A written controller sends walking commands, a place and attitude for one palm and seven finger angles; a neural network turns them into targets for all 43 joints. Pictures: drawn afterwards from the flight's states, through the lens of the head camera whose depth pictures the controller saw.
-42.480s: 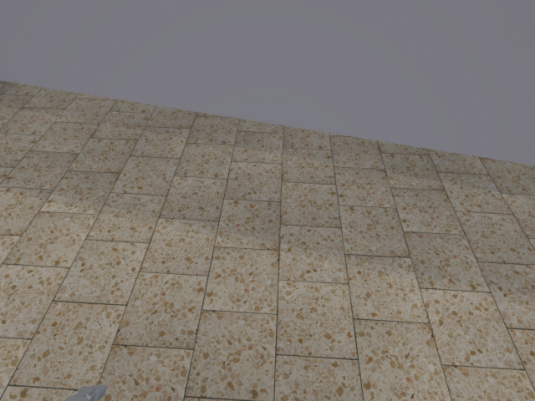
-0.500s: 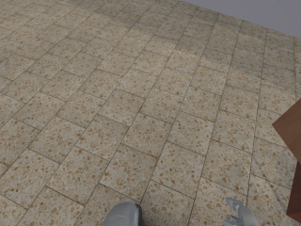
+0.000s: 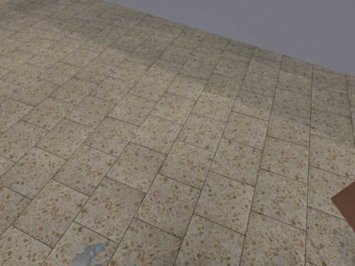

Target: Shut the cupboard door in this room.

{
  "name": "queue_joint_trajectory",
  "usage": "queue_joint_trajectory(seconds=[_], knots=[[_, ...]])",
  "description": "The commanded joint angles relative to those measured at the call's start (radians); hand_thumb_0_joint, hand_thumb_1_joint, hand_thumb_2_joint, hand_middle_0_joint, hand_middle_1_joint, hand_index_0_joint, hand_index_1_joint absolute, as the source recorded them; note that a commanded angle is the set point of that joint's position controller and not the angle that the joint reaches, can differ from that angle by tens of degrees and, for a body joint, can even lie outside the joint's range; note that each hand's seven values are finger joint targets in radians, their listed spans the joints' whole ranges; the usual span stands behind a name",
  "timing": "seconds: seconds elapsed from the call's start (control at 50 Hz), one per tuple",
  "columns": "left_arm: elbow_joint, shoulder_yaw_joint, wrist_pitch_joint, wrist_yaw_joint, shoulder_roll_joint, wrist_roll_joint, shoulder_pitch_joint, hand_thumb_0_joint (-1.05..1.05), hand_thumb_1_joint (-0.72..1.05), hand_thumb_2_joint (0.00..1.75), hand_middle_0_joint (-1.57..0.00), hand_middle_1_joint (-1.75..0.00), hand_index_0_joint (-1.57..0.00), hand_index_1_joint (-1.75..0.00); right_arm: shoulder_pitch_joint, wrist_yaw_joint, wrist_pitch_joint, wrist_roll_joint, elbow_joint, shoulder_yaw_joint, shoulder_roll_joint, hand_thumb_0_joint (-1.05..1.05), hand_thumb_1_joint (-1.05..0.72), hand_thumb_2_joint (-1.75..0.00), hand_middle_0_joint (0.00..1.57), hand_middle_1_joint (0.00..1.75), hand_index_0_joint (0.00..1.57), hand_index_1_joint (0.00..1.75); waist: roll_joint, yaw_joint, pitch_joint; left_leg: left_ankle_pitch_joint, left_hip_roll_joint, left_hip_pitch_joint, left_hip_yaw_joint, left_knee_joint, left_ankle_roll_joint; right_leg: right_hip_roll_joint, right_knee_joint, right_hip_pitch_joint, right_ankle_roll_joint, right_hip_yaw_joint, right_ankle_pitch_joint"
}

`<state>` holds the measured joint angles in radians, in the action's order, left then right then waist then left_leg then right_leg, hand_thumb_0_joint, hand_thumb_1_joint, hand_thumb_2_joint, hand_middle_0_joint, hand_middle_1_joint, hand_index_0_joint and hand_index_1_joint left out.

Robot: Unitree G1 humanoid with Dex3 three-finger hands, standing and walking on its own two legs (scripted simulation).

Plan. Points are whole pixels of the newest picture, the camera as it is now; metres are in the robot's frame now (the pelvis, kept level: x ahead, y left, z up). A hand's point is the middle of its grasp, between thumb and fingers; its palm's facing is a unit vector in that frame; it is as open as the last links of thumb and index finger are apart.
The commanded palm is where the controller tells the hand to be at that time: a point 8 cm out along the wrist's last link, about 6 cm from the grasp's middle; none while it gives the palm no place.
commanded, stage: turn to face it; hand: left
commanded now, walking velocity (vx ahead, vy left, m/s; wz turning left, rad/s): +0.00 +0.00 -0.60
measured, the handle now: out of the picture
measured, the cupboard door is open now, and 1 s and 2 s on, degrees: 48 48 48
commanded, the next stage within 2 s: none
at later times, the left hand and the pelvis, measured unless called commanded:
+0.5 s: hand (100, 251) +0.18 +0.21 -0.16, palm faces -0.18 -0.96 -0.19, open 7.4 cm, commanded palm none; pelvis +0.07 +0.03 +0.01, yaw -15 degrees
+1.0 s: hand (131, 214) +0.28 +0.15 -0.17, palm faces -0.53 -0.82 -0.21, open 7.4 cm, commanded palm none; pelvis +0.10 +0.03 +0.00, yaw -34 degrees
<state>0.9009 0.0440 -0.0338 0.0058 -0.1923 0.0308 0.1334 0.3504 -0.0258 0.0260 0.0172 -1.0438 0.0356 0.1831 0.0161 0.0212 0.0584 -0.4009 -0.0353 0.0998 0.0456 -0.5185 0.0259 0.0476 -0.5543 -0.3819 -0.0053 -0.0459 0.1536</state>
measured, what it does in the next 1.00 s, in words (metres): walks ahead, turning right: left foot, then right foot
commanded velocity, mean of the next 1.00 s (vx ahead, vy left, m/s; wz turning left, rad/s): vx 0.00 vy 0.00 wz -0.60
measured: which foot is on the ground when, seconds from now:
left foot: down 0.00-0.00, up 0.02-0.34, down 0.36-0.70, up 0.72-1.00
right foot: down 0.00-0.36, up 0.38-0.68, down 0.70-1.00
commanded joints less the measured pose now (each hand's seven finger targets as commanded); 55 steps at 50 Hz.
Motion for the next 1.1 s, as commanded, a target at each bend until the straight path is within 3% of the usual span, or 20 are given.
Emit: queue_joint_trajectory(seconds=[0.0, 0.06, 0.12, 0.24, 0.3, 0.34, 0.36, 0.42, 0.58, 0.64, 0.66, 0.68, 0.7, 0.76, 0.82, 0.94, 0.96, 0.98, 1.0, 1.08], knots=[[0.063, 0.047, -0.012, -0.024, -0.200, -0.012, 0.314, 0.00, 0.90, 0.90, -0.20, -0.30, -0.20, -0.30, 0.063, -0.011, 0.002, -0.010, 0.066, 0.021, 0.076, 0.00, -0.90, -0.90, 0.20, 0.30, 0.20, 0.30, 0.268, -0.076, -0.194, -0.270, 0.026, 0.370, -0.016, -0.544, -0.035, 0.364, 0.183, 0.492, -0.271, 0.486, -0.700], [0.012, 0.047, 0.017, -0.038, -0.147, -0.009, 0.132, 0.00, 0.90, 0.90, -0.20, -0.30, -0.20, -0.30, -0.036, -0.009, -0.020, -0.010, 0.073, 0.017, 0.071, 0.00, -0.90, -0.90, 0.20, 0.30, 0.20, 0.30, 0.076, -0.035, -0.107, -0.124, 0.090, 0.371, -0.062, -0.584, -0.052, 0.262, 0.225, 0.272, -0.247, 0.348, -0.453], [0.000, 0.053, 0.024, -0.034, -0.142, -0.006, 0.090, 0.00, 0.90, 0.90, -0.20, -0.30, -0.20, -0.30, -0.024, -0.002, -0.043, -0.002, 0.077, 0.012, 0.038, 0.00, -0.90, -0.90, 0.20, 0.30, 0.20, 0.30, 0.064, -0.008, -0.115, -0.035, 0.085, 0.318, -0.027, -0.487, -0.069, 0.184, 0.244, 0.176, -0.191, 0.274, -0.338], [-0.023, 0.077, 0.047, -0.023, -0.171, -0.002, 0.065, 0.00, 0.90, 0.90, -0.20, -0.30, -0.20, -0.30, -0.046, -0.008, -0.042, -0.007, 0.130, 0.023, 0.049, 0.00, -0.90, -0.90, 0.20, 0.30, 0.20, 0.30, 0.130, -0.006, -0.115, 0.009, 0.061, 0.240, -0.023, -0.224, -0.072, 0.146, 0.223, 0.128, -0.176, 0.355, -0.135], [-0.041, 0.074, 0.061, -0.017, -0.148, -0.012, 0.031, 0.00, 0.90, 0.90, -0.20, -0.30, -0.20, -0.30, 0.006, -0.014, -0.025, -0.010, 0.124, 0.029, 0.084, 0.00, -0.90, -0.90, 0.20, 0.30, 0.20, 0.30, 0.082, 0.031, -0.110, 0.145, 0.073, 0.000, -0.034, 0.068, -0.067, 0.066, 0.142, -0.045, -0.092, 0.337, 0.023], [-0.086, 0.059, 0.066, -0.001, -0.072, -0.024, 0.037, 0.00, 0.90, 0.90, -0.20, -0.30, -0.20, -0.30, 0.013, -0.024, -0.015, 0.013, 0.154, 0.053, 0.232, 0.00, -0.90, -0.90, 0.20, 0.30, 0.20, 0.30, -0.314, 0.038, -0.076, 0.165, 0.448, -0.031, -0.409, 0.283, 0.090, -0.134, -0.198, -0.220, 0.009, 0.099, 0.372], [-0.092, 0.066, 0.071, 0.004, -0.113, -0.011, 0.008, 0.00, 0.90, 0.90, -0.20, -0.30, -0.20, -0.30, -0.016, -0.023, -0.018, 0.016, 0.165, 0.056, 0.236, 0.00, -0.90, -0.90, 0.20, 0.30, 0.20, 0.30, -0.238, 0.041, -0.042, 0.183, 0.514, 0.065, -0.421, 0.301, 0.156, -0.084, -0.391, -0.202, 0.022, 0.087, 0.421], [-0.061, 0.075, 0.080, 0.024, -0.115, -0.009, 0.052, 0.00, 0.90, 0.90, -0.20, -0.30, -0.20, -0.30, -0.152, -0.025, -0.017, 0.017, 0.202, 0.036, 0.184, 0.00, -0.90, -0.90, 0.20, 0.30, 0.20, 0.30, -0.169, -0.033, -0.033, 0.419, 0.396, 0.085, -0.180, 0.228, 0.127, -0.030, -0.558, -0.184, 0.048, 0.071, 0.321], [-0.094, 0.050, 0.078, 0.031, -0.091, -0.010, 0.006, 0.00, 0.90, 0.90, -0.20, -0.30, -0.20, -0.30, -0.093, -0.011, -0.028, 0.013, 0.174, 0.061, 0.225, 0.00, -0.90, -0.90, 0.20, 0.30, 0.20, 0.30, -0.236, 0.014, -0.082, 0.662, 0.384, -0.045, 0.016, 0.090, 0.096, -0.042, -0.198, -0.038, 0.039, -0.048, 0.266], [-0.080, 0.056, 0.067, 0.030, -0.119, -0.008, 0.073, 0.00, 0.90, 0.90, -0.20, -0.30, -0.20, -0.30, -0.124, -0.004, -0.035, 0.006, 0.183, 0.068, 0.241, 0.00, -0.90, -0.90, 0.20, 0.30, 0.20, 0.30, -0.203, -0.029, -0.094, 0.594, 0.358, 0.034, 0.072, -0.036, 0.029, -0.056, 0.038, 0.142, 0.014, -0.073, 0.076], [-0.061, 0.066, 0.059, 0.025, -0.166, -0.005, 0.140, 0.00, 0.90, 0.90, -0.20, -0.30, -0.20, -0.30, -0.134, 0.001, -0.034, -0.001, 0.196, 0.069, 0.229, 0.00, -0.90, -0.90, 0.20, 0.30, 0.20, 0.30, -0.104, -0.064, -0.124, 0.479, 0.313, 0.129, 0.111, -0.170, -0.018, -0.001, 0.136, 0.288, -0.013, -0.002, -0.093], [-0.045, 0.085, 0.047, 0.012, -0.270, 0.004, 0.196, 0.00, 0.90, 0.90, -0.20, -0.30, -0.20, -0.30, -0.159, 0.006, -0.035, -0.009, 0.233, 0.054, 0.156, 0.00, -0.90, -0.90, 0.20, 0.30, 0.20, 0.30, 0.191, -0.091, -0.148, 0.032, 0.176, 0.386, 0.174, -0.385, -0.080, 0.235, 0.181, 0.463, -0.108, 0.309, -0.423], [-0.032, 0.087, 0.047, -0.001, -0.309, -0.011, 0.236, 0.00, 0.90, 0.90, -0.20, -0.30, -0.20, -0.30, -0.204, 0.002, -0.047, -0.008, 0.268, 0.039, 0.150, 0.00, -0.90, -0.90, 0.20, 0.30, 0.20, 0.30, 0.213, -0.115, -0.133, -0.247, 0.113, 0.476, 0.069, -0.551, -0.096, 0.358, 0.168, 0.418, -0.217, 0.417, -0.671], [-0.065, 0.080, 0.057, -0.023, -0.247, -0.008, 0.111, 0.00, 0.90, 0.90, -0.20, -0.30, -0.20, -0.30, -0.234, -0.009, -0.050, -0.007, 0.253, 0.038, 0.165, 0.00, -0.90, -0.90, 0.20, 0.30, 0.20, 0.30, 0.209, -0.065, -0.110, -0.112, 0.153, 0.549, -0.069, -0.662, -0.100, 0.253, 0.149, 0.371, -0.223, 0.348, -0.490], [-0.099, 0.072, 0.058, -0.018, -0.241, 0.000, 0.030, 0.00, 0.90, 0.90, -0.20, -0.30, -0.20, -0.30, -0.184, 0.005, -0.056, -0.005, 0.231, 0.033, 0.140, 0.00, -0.90, -0.90, 0.20, 0.30, 0.20, 0.30, 0.134, -0.022, -0.113, -0.046, 0.124, 0.391, -0.022, -0.500, -0.109, 0.187, 0.159, 0.217, -0.180, 0.272, -0.337], [-0.102, 0.079, 0.072, -0.006, -0.248, -0.005, -0.016, 0.00, 0.90, 0.90, -0.20, -0.30, -0.20, -0.30, -0.072, -0.002, -0.038, -0.011, 0.214, 0.032, 0.141, 0.00, -0.90, -0.90, 0.20, 0.30, 0.20, 0.30, 0.141, 0.020, -0.097, 0.113, 0.064, 0.155, 0.010, -0.060, -0.095, 0.122, 0.095, 0.085, -0.119, 0.329, -0.177], [-0.108, 0.074, 0.077, -0.005, -0.220, -0.014, -0.030, 0.00, 0.90, 0.90, -0.20, -0.30, -0.20, -0.30, -0.015, -0.004, -0.026, -0.009, 0.198, 0.034, 0.171, 0.00, -0.90, -0.90, 0.20, 0.30, 0.20, 0.30, 0.073, 0.048, -0.113, 0.191, 0.098, 0.041, -0.020, 0.090, -0.088, 0.074, 0.023, 0.012, -0.073, 0.289, -0.086], [-0.125, 0.062, 0.086, 0.002, -0.147, -0.023, 0.015, 0.00, 0.90, 0.90, -0.20, -0.30, -0.20, -0.30, -0.003, -0.008, -0.016, 0.007, 0.198, 0.050, 0.267, 0.00, -0.90, -0.90, 0.20, 0.30, 0.20, 0.30, -0.221, 0.033, -0.123, 0.209, 0.319, -0.051, -0.273, 0.214, -0.013, -0.073, -0.166, -0.140, -0.008, 0.180, 0.204], [-0.143, 0.052, 0.084, 0.008, -0.137, -0.020, 0.016, 0.00, 0.90, 0.90, -0.20, -0.30, -0.20, -0.30, 0.012, -0.009, -0.020, 0.010, 0.216, 0.058, 0.325, 0.00, -0.90, -0.90, 0.20, 0.30, 0.20, 0.30, -0.344, 0.039, -0.114, 0.247, 0.509, 0.009, -0.434, 0.263, 0.088, -0.098, -0.401, -0.169, 0.028, 0.072, 0.481], [-0.100, 0.068, 0.091, 0.034, -0.148, -0.010, 0.007, 0.00, 0.90, 0.90, -0.20, -0.30, -0.20, -0.30, -0.136, -0.019, -0.015, 0.017, 0.243, 0.031, 0.232, 0.00, -0.90, -0.90, 0.20, 0.30, 0.20, 0.30, -0.193, -0.026, -0.046, 0.393, 0.387, 0.098, -0.166, 0.218, 0.096, -0.018, -0.635, -0.169, 0.058, 0.078, 0.320]])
